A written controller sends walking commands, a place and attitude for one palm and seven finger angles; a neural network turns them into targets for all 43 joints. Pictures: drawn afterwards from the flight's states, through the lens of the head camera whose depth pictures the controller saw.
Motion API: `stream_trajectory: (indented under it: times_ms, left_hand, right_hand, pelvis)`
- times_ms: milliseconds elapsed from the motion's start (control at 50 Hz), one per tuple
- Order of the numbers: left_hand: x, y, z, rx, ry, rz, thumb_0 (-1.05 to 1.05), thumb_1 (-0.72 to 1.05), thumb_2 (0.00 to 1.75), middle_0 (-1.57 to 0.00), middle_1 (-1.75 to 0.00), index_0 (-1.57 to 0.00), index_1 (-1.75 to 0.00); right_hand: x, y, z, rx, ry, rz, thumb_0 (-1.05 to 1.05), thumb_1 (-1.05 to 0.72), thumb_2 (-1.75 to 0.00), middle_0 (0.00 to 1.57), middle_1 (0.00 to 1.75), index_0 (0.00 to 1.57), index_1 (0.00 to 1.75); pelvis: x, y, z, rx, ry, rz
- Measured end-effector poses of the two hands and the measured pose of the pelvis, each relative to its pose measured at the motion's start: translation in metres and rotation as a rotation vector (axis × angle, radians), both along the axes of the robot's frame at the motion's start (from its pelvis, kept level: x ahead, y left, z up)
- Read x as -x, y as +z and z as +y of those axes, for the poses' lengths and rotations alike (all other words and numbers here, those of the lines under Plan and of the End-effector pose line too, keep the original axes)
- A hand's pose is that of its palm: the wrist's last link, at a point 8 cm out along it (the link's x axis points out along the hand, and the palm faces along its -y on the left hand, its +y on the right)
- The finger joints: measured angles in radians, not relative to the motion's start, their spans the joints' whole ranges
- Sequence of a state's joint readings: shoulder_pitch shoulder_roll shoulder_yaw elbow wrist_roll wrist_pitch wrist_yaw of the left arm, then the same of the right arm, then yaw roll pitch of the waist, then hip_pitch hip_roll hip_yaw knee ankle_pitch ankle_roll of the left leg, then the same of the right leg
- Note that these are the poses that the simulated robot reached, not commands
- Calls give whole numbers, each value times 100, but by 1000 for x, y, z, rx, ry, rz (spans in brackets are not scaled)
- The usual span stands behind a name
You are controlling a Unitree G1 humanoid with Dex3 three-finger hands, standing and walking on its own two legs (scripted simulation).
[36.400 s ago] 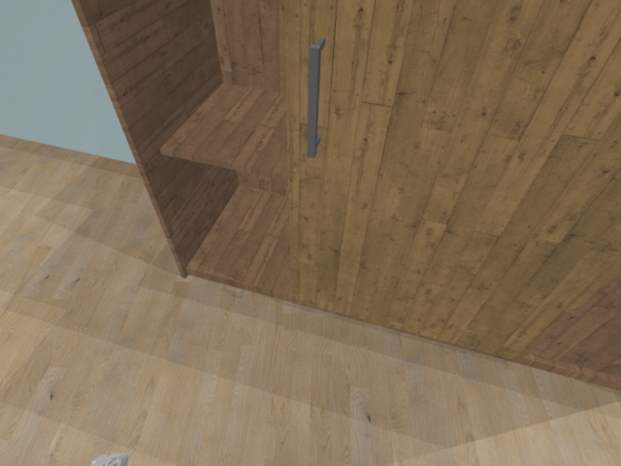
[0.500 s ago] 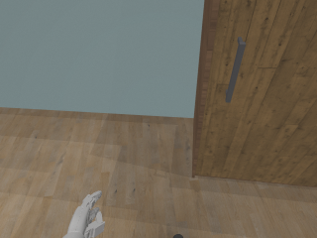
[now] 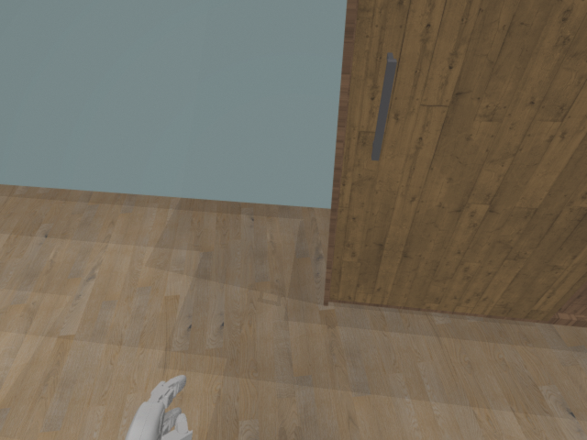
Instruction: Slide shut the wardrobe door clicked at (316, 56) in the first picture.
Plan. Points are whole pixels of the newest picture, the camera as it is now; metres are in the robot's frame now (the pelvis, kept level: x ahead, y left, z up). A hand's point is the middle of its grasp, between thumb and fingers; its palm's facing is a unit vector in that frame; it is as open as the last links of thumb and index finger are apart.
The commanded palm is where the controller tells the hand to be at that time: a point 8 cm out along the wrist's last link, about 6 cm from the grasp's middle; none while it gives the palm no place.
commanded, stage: stop stepping back and stand still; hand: right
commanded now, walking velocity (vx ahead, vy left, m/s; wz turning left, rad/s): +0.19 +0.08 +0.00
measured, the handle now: (382, 110) +0.76 -0.15 +0.10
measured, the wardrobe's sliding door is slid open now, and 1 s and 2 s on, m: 0.00 0.00 0.00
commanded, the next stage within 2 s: let the arm hang, fingers relaxed in 0.38 s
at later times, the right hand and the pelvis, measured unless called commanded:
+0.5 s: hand out of the picture +0.19 -0.31 +0.16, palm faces +0.48 +0.74 -0.48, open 7.4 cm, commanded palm none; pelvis +0.00 -0.04 -0.01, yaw -3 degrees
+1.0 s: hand out of the picture -0.02 -0.24 -0.17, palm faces +0.07 +0.97 -0.23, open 7.1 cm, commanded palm none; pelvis +0.02 -0.05 +0.01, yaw -3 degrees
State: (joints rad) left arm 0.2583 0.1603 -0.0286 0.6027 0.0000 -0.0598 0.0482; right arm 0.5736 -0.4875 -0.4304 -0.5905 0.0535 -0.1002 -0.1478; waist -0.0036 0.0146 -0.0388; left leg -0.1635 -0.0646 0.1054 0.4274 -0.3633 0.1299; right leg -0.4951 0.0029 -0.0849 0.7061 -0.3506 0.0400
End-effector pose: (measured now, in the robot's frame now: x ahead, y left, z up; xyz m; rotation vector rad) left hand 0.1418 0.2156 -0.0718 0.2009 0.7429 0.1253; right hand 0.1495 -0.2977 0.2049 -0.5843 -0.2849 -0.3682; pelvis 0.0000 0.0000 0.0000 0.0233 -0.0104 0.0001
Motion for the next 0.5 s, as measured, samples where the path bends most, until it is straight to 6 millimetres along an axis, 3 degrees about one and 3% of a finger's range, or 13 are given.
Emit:
stream_trajectory:
  times_ms: [60,160,220,300,400,460,500]
  left_hand:
    - [6,-8,0,-12,-1,23,1,90,90,-20,-30,-20,-30]
    - [17,-4,0,-73,22,46,1,90,90,-20,-30,-20,-30]
    - [14,-7,-1,-128,28,21,1,90,90,-20,-30,-20,-30]
    - [10,-7,-16,-93,34,11,1,90,90,-20,-30,-20,-30]
    - [1,-13,-38,8,-12,3,1,90,90,-20,-30,-20,-30]
    - [-6,-23,-43,35,-36,14,1,90,90,-20,-30,-20,-30]
    - [-9,-30,-45,45,-54,34,1,90,90,-20,-30,-20,-30]
  right_hand:
    - [9,-6,-11,-28,-26,-24,1,-89,-90,21,30,21,30]
    - [14,-31,-33,-156,-93,-35,1,-89,-90,21,30,21,30]
    - [13,-38,-41,-173,-79,-62,1,-89,-90,21,30,21,30]
    - [10,-29,-47,-95,-53,-53,1,-89,-90,21,30,21,30]
    - [12,-8,-45,16,-58,-35,1,-89,-90,21,30,21,30]
    - [10,-10,-43,18,-77,-23,1,-89,-90,21,30,21,30]
    - [4,-24,-47,-14,-90,15,1,-89,-90,21,30,21,30]
  pelvis:
    - [9,-3,-8,-8,-4,-18]
    - [8,-4,-22,-1,-41,-17]
    - [10,-15,-36,-13,-57,-19]
    - [16,-14,-39,10,-46,-33]
    - [10,-10,-36,5,-40,-14]
    - [5,-13,-37,-4,-43,-13]
    - [0,-13,-41,-10,-55,-5]
